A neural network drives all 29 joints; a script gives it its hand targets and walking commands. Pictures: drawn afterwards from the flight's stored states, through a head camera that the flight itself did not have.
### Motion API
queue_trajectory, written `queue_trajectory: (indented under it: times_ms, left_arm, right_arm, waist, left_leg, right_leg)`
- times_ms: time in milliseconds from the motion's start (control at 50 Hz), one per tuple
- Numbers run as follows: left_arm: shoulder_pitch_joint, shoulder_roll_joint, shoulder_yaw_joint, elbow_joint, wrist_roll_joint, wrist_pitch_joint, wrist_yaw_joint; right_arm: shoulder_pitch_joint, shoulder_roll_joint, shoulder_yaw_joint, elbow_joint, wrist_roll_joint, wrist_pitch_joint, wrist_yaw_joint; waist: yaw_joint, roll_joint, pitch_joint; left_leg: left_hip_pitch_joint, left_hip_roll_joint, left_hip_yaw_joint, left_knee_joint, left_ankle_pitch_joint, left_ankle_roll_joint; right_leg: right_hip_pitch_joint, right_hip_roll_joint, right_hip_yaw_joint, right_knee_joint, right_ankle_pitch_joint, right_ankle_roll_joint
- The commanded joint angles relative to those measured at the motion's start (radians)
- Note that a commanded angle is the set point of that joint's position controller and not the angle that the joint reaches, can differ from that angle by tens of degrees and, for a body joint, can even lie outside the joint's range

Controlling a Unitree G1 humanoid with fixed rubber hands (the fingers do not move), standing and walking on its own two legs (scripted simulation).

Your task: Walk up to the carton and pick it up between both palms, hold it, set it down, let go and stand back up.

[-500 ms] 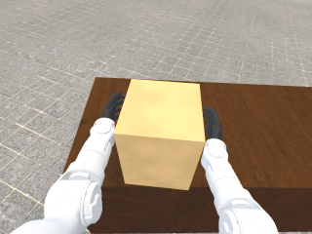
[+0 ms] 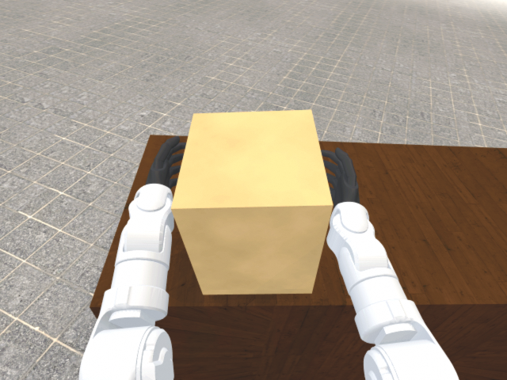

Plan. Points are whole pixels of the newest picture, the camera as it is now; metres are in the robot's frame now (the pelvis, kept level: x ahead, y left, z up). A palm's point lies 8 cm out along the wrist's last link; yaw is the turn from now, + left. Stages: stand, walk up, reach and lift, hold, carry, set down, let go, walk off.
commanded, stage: reach and lift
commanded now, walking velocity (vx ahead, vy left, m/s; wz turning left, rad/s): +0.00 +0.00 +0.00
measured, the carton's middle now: (254, 206) +0.39 -0.02 +0.09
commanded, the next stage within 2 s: hold in 0.98 s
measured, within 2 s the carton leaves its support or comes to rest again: neither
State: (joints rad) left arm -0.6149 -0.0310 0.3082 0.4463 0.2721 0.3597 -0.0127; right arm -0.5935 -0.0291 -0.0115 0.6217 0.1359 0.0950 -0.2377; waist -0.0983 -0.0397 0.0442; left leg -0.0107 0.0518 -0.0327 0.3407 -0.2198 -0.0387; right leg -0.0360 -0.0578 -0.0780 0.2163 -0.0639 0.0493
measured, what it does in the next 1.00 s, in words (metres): stands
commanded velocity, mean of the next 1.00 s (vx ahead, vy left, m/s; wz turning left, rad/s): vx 0.00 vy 0.00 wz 0.00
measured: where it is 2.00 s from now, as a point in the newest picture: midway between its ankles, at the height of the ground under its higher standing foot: outside the picture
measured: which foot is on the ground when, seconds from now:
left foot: down 0.00-1.00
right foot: down 0.00-1.00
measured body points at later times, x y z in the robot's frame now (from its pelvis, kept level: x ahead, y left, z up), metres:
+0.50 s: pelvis +0.00 -0.01 +0.00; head -0.03 +0.01 +0.45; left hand +0.39 +0.13 +0.17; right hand +0.37 -0.16 +0.16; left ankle -0.01 +0.14 -0.75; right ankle +0.04 -0.15 -0.75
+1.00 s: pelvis -0.01 +0.00 +0.00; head -0.05 +0.02 +0.45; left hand +0.37 +0.14 +0.19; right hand +0.36 -0.16 +0.18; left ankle -0.01 +0.14 -0.75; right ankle +0.04 -0.15 -0.75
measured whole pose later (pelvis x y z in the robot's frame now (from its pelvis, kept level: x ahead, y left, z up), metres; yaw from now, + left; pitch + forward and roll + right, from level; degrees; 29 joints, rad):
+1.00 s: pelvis -0.01 +0.00 +0.00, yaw +0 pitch -10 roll -1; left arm -0.63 -0.08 0.32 0.14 0.38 0.65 -0.06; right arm -0.63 0.00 -0.06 0.51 0.10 0.21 -0.18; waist -0.09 -0.06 0.08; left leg 0.05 0.05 -0.04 0.34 -0.21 -0.04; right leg 0.01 -0.06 -0.08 0.24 -0.07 0.04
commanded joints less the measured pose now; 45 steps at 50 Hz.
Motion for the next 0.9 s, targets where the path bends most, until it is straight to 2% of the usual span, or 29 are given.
queue_trajectory:
  times_ms: [0, 20, 60, 100, 120, 140, 160, 180, 240, 260, 300, 320, 340, 400, 460, 480, 500, 520, 540, 560, 580, 600, 620, 640, 720, 760, 780, 820, 880]
  left_arm:
    - [-0.505, -0.593, -0.449, -0.124, -0.038, 0.017, -0.145]
    - [-0.529, -0.612, -0.47, -0.157, -0.046, 0.022, -0.137]
    - [-0.521, -0.625, -0.503, -0.169, -0.057, 0.047, -0.132]
    - [-0.49, -0.642, -0.507, -0.158, -0.049, 0.078, -0.127]
    - [-0.51, -0.631, -0.509, -0.176, -0.053, 0.087, -0.125]
    - [-0.493, -0.636, -0.485, -0.168, -0.038, 0.102, -0.119]
    - [-0.505, -0.625, -0.489, -0.182, -0.049, 0.116, -0.119]
    - [-0.508, -0.629, -0.506, -0.195, -0.041, 0.124, -0.123]
    - [-0.489, -0.609, -0.475, -0.199, -0.028, 0.156, -0.128]
    - [-0.486, -0.609, -0.473, -0.191, -0.027, 0.168, -0.131]
    - [-0.448, -0.595, -0.437, -0.162, -0.007, 0.195, -0.136]
    - [-0.437, -0.594, -0.436, -0.204, -0.026, 0.2, -0.145]
    - [-0.433, -0.605, -0.448, -0.237, -0.025, 0.206, -0.15]
    - [-0.442, -0.57, -0.439, -0.257, -0.019, 0.217, -0.161]
    - [-0.427, -0.552, -0.439, -0.279, -0.022, 0.219, -0.161]
    - [-0.397, -0.554, -0.443, -0.281, -0.025, 0.228, -0.166]
    - [-0.42, -0.527, -0.445, -0.329, -0.022, 0.226, -0.165]
    - [-0.414, -0.526, -0.456, -0.333, -0.034, 0.23, -0.17]
    - [-0.421, -0.507, -0.44, -0.343, -0.022, 0.231, -0.17]
    - [-0.432, -0.505, -0.453, -0.359, -0.021, 0.233, -0.174]
    - [-0.426, -0.508, -0.428, -0.333, -0.009, 0.238, -0.177]
    - [-0.42, -0.504, -0.434, -0.333, -0.004, 0.241, -0.18]
    - [-0.424, -0.493, -0.41, -0.318, 0.013, 0.244, -0.185]
    - [-0.416, -0.496, -0.408, -0.297, 0.012, 0.252, -0.191]
    - [-0.472, -0.536, -0.456, -0.364, -0.006, 0.244, -0.19]
    - [-0.485, -0.568, -0.479, -0.336, -0.019, 0.246, -0.191]
    - [-0.482, -0.57, -0.476, -0.305, -0.013, 0.245, -0.188]
    - [-0.488, -0.574, -0.47, -0.3, -0.014, 0.244, -0.182]
    - [-0.489, -0.563, -0.471, -0.306, -0.018, 0.251, -0.169]
  right_arm:
    - [-0.656, 0.606, 0.33, -0.289, 0.001, -0.053, 0.143]
    - [-0.668, 0.602, 0.315, -0.284, -0.021, -0.058, 0.152]
    - [-0.684, 0.574, 0.292, -0.304, -0.021, -0.067, 0.163]
    - [-0.714, 0.553, 0.267, -0.322, -0.03, -0.063, 0.171]
    - [-0.708, 0.556, 0.259, -0.317, -0.034, -0.061, 0.176]
    - [-0.732, 0.54, 0.251, -0.312, -0.038, -0.057, 0.186]
    - [-0.714, 0.531, 0.25, -0.304, -0.04, -0.053, 0.185]
    - [-0.687, 0.527, 0.223, -0.272, -0.04, -0.043, 0.189]
    - [-0.689, 0.508, 0.217, -0.261, -0.048, -0.024, 0.196]
    - [-0.702, 0.51, 0.225, -0.285, -0.043, -0.023, 0.194]
    - [-0.721, 0.508, 0.237, -0.288, -0.029, -0.019, 0.187]
    - [-0.722, 0.531, 0.256, -0.317, -0.024, -0.022, 0.177]
    - [-0.723, 0.548, 0.28, -0.344, -0.004, -0.017, 0.17]
    - [-0.728, 0.545, 0.313, -0.376, 0.014, -0.001, 0.154]
    - [-0.742, 0.563, 0.366, -0.432, 0.045, 0.0, 0.137]
    - [-0.716, 0.572, 0.371, -0.447, 0.038, 0.006, 0.132]
    - [-0.723, 0.58, 0.406, -0.456, 0.057, 0.011, 0.129]
    - [-0.711, 0.585, 0.408, -0.473, 0.073, 0.018, 0.122]
    - [-0.707, 0.592, 0.413, -0.462, 0.071, 0.029, 0.122]
    - [-0.683, 0.591, 0.41, -0.457, 0.068, 0.037, 0.117]
    - [-0.67, 0.571, 0.389, -0.407, 0.053, 0.049, 0.118]
    - [-0.657, 0.576, 0.383, -0.42, 0.044, 0.048, 0.118]
    - [-0.63, 0.56, 0.363, -0.376, 0.047, 0.054, 0.118]
    - [-0.644, 0.549, 0.361, -0.387, 0.04, 0.053, 0.121]
    - [-0.682, 0.554, 0.333, -0.418, 0.04, 0.031, 0.134]
    - [-0.713, 0.548, 0.323, -0.436, 0.026, 0.026, 0.137]
    - [-0.714, 0.529, 0.29, -0.417, 0.011, 0.028, 0.139]
    - [-0.723, 0.532, 0.283, -0.414, -0.002, 0.019, 0.151]
    - [-0.716, 0.498, 0.269, -0.391, 0.003, 0.024, 0.159]
  waist:
    - [0.013, 0.056, -0.317]
    - [0.027, 0.065, -0.319]
    - [-0.006, 0.079, -0.317]
    - [0.004, 0.097, -0.298]
    - [-0.013, 0.11, -0.293]
    - [0.021, 0.101, -0.288]
    - [-0.003, 0.088, -0.279]
    - [-0.019, 0.118, -0.27]
    - [-0.003, 0.102, -0.245]
    - [-0.011, 0.072, -0.264]
    - [0.009, 0.067, -0.245]
    - [0.003, 0.042, -0.279]
    - [0.016, 0.051, -0.285]
    - [0.005, 0.023, -0.307]
    - [0.032, -0.003, -0.329]
    - [0.013, -0.021, -0.338]
    - [0.034, -0.017, -0.359]
    - [0.016, -0.006, -0.357]
    - [0.036, 0.009, -0.349]
    - [0.011, -0.005, -0.344]
    - [0.028, 0.021, -0.302]
    - [0.01, 0.002, -0.296]
    - [0.005, 0.018, -0.252]
    - [0.017, 0.014, -0.236]
    - [-0.02, 0.06, -0.274]
    - [-0.031, 0.053, -0.285]
    - [-0.024, 0.066, -0.253]
    - [-0.017, 0.055, -0.279]
    - [-0.018, 0.076, -0.288]
  left_leg:
    - [-0.086, -0.109, 0.087, -0.082, 0.187, -0.025]
    - [-0.086, -0.109, 0.089, -0.076, 0.186, -0.03]
    - [-0.078, -0.101, 0.089, -0.077, 0.197, -0.037]
    - [-0.063, -0.097, 0.088, -0.084, 0.188, -0.045]
    - [-0.066, -0.105, 0.089, -0.078, 0.19, -0.043]
    - [-0.062, -0.097, 0.092, -0.088, 0.174, -0.041]
    - [-0.071, -0.096, 0.085, -0.087, 0.172, -0.035]
    - [-0.051, -0.094, 0.079, -0.089, 0.17, -0.046]
    - [-0.068, -0.093, 0.09, -0.102, 0.135, -0.037]
    - [-0.068, -0.096, 0.095, -0.102, 0.132, -0.029]
    - [-0.068, -0.094, 0.104, -0.095, 0.146, -0.017]
    - [-0.054, -0.103, 0.105, -0.083, 0.184, -0.004]
    - [-0.048, -0.106, 0.108, -0.072, 0.23, -0.011]
    - [-0.029, -0.115, 0.108, -0.054, 0.261, -0.008]
    - [-0.043, -0.121, 0.106, -0.048, 0.29, 0.008]
    - [-0.041, -0.127, 0.104, -0.042, 0.303, 0.007]
    - [-0.04, -0.135, 0.107, -0.037, 0.32, 0.007]
    - [-0.052, -0.134, 0.101, -0.031, 0.325, 0.007]
    - [-0.038, -0.131, 0.097, -0.05, 0.304, 0.004]
    - [-0.042, -0.132, 0.098, -0.044, 0.288, 0.009]
    - [-0.052, -0.128, 0.097, -0.055, 0.27, 0.01]
    - [-0.055, -0.129, 0.097, -0.074, 0.246, 0.014]
    - [-0.069, -0.124, 0.107, -0.08, 0.223, 0.011]
    - [-0.078, -0.126, 0.104, -0.088, 0.202, 0.016]
    - [-0.045, -0.12, 0.104, -0.079, 0.233, -0.005]
    - [-0.056, -0.11, 0.093, -0.075, 0.209, -0.005]
    - [-0.08, -0.106, 0.092, -0.089, 0.162, -0.005]
    - [-0.068, -0.099, 0.098, -0.099, 0.126, 0.004]
    - [-0.064, -0.094, 0.088, -0.095, 0.162, -0.007]
  right_leg:
    - [0.268, 0.111, -0.03, 0.044, 0.117, -0.022]
    - [0.263, 0.111, -0.032, 0.038, 0.074, -0.034]
    - [0.242, 0.115, -0.048, 0.038, 0.036, -0.033]
    - [0.221, 0.12, -0.054, 0.03, -0.007, -0.044]
    - [0.217, 0.115, -0.049, 0.036, -0.001, -0.044]
    - [0.211, 0.117, -0.056, 0.04, -0.032, -0.044]
    - [0.228, 0.118, -0.048, 0.029, -0.019, -0.047]
    - [0.205, 0.117, -0.055, 0.036, -0.023, -0.046]
    - [0.218, 0.115, -0.054, 0.038, -0.036, -0.046]
    - [0.233, 0.12, -0.053, 0.037, -0.019, -0.037]
    - [0.26, 0.115, -0.049, 0.046, -0.001, -0.037]
    - [0.294, 0.116, -0.049, 0.046, 0.059, -0.033]
    - [0.316, 0.116, -0.045, 0.044, 0.108, -0.031]
    - [0.336, 0.118, -0.041, 0.058, 0.176, -0.018]
    - [0.378, 0.116, -0.034, 0.075, 0.258, -0.008]
    - [0.398, 0.113, -0.038, 0.078, 0.315, -0.003]
    - [0.402, 0.11, -0.02, 0.088, 0.34, 0.0]
    - [0.404, 0.105, -0.021, 0.091, 0.364, 0.003]
    - [0.399, 0.105, -0.026, 0.085, 0.345, 0.004]
    - [0.402, 0.102, -0.02, 0.087, 0.352, 0.009]
    - [0.381, 0.099, -0.027, 0.074, 0.289, 0.003]
    - [0.389, 0.103, -0.022, 0.065, 0.266, 0.004]
    - [0.362, 0.099, -0.03, 0.06, 0.225, 0.003]
    - [0.341, 0.096, -0.03, 0.056, 0.185, 0.0]
    - [0.313, 0.109, -0.049, 0.055, 0.154, -0.007]
    - [0.309, 0.117, -0.059, 0.05, 0.118, -0.013]
    - [0.296, 0.116, -0.057, 0.034, 0.044, -0.022]
    - [0.286, 0.121, -0.066, 0.038, 0.011, -0.027]
    - [0.275, 0.124, -0.063, 0.041, 0.014, -0.037]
